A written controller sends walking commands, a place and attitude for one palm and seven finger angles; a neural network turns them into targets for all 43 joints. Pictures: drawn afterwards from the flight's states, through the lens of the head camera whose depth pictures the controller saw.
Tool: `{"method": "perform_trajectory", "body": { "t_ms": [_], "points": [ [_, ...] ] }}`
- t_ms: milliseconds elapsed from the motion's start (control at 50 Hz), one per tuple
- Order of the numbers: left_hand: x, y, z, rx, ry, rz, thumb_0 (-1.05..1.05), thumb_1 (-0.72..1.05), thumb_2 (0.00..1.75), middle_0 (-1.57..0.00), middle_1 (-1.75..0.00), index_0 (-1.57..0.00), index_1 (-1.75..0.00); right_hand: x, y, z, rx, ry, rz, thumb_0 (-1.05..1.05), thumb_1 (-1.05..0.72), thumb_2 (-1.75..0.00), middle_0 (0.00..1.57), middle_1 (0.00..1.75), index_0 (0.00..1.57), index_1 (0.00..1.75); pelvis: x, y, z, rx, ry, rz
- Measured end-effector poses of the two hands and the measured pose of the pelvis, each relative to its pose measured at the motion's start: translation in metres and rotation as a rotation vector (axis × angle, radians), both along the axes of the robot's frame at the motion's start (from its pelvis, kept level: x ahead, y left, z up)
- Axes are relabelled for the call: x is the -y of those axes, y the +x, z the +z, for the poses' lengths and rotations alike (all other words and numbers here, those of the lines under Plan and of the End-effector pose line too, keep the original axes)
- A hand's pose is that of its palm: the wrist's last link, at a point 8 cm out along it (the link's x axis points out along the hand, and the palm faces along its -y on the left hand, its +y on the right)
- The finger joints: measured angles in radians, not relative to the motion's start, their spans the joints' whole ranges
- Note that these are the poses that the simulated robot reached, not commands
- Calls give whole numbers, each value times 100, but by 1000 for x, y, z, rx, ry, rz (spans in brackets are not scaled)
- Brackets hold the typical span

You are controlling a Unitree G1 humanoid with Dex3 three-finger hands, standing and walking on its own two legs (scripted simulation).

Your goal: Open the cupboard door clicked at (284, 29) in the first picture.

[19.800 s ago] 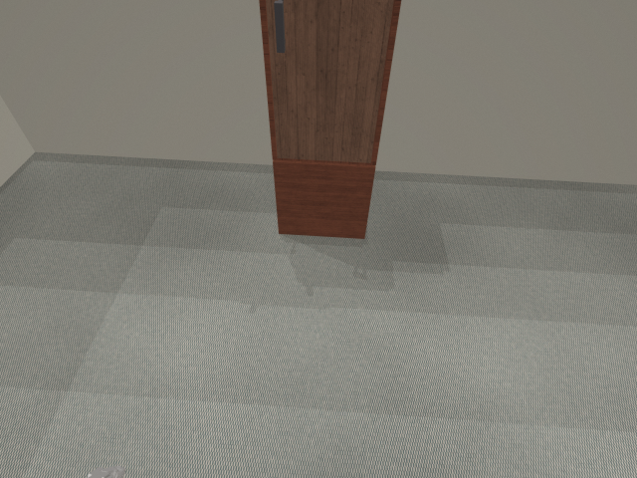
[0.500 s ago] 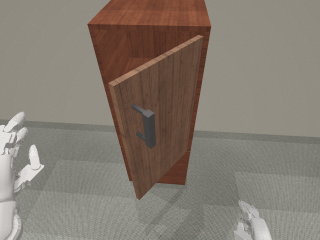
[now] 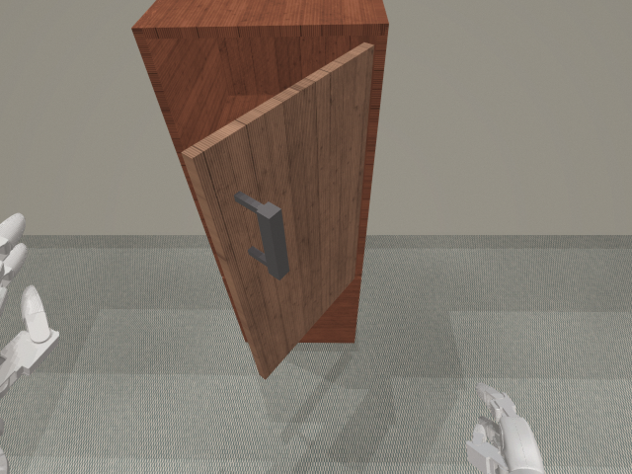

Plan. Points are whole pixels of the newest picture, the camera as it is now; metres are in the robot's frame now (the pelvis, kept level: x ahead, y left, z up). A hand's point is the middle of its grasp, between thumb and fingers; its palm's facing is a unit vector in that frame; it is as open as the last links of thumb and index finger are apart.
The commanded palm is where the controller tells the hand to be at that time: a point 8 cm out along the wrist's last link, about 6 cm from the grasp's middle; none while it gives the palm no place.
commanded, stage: step back with the hand held close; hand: left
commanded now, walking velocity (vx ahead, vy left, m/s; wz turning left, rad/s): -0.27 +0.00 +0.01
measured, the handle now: (262, 236) +0.38 +0.11 +0.10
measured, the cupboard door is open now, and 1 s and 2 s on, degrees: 53 53 53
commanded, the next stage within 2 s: stop stepping back and stand still in 0.86 s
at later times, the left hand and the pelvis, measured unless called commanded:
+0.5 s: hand out of the picture +0.11 +0.27 +0.16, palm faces +0.51 -0.72 -0.47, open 7.4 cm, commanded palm +0.04 +0.30 +0.17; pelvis -0.08 +0.00 -0.02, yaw +3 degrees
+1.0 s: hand out of the picture +0.04 +0.21 +0.16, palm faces +0.39 -0.79 -0.47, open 7.4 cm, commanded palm -0.03 +0.26 +0.17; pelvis -0.18 -0.04 +0.00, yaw -2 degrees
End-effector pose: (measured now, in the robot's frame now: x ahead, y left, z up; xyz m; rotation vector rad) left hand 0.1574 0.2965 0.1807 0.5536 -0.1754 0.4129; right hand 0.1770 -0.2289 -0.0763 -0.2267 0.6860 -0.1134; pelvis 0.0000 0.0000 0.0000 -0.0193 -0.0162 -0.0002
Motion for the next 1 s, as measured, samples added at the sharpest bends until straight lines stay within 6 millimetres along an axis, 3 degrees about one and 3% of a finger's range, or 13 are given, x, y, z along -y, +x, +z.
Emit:
{"method": "perform_trajectory", "body": {
  "t_ms": [180, 360, 600, 700, 780, 920, 1000],
  "points": [
    [-2, -17, -7, -54, 42, -55, 1, 89, 90, -22, -30, -21, -30, 9, -32, 0, -22, -26, -74, 1, -91, -90, 21, 30, 20, 30, -7, -28, -4, -15, 16, -15],
    [-6, -58, -7, 33, 63, -39, 1, 89, 90, -22, -30, -21, -30, 3, -79, -3, -36, -57, -60, 1, -91, -90, 21, 30, 20, 30, -8, -64, -12, -9, 15, -1],
    [5, -110, -9, 182, 35, 26, 1, 89, 90, -22, -30, -21, -30, 10, -134, -27, -75, -59, -38, 1, -90, -90, 21, 30, 20, 30, 4, -100, -27, 14, 16, 43],
    [-1, -123, -11, 173, 39, -7, 1, 89, 90, -22, -30, -21, -30, 10, -152, -23, -59, -72, -48, 1, -91, -90, 21, 30, 20, 30, 2, -122, -27, 24, -5, 41],
    [-2, -138, -3, 157, 47, 19, 1, 89, 90, -22, -30, -21, -30, 7, -168, -16, -46, -32, -44, 1, -91, -90, 21, 30, 20, 30, 12, -134, -17, 9, -27, 41],
    [32, -158, -1, 124, 35, -30, 1, 89, 90, -21, -30, -20, -30, 18, -180, -19, -34, 18, 13, 1, -90, -90, 21, 30, 20, 30, 32, -163, -16, -47, 11, -25],
    [44, -159, -5, 51, 20, -76, 1, 89, 90, -21, -30, -21, -30, 30, -193, -7, -64, 1, -20, 1, -90, -90, 21, 30, 20, 30, 36, -179, -3, -50, 41, -27]
  ]
}}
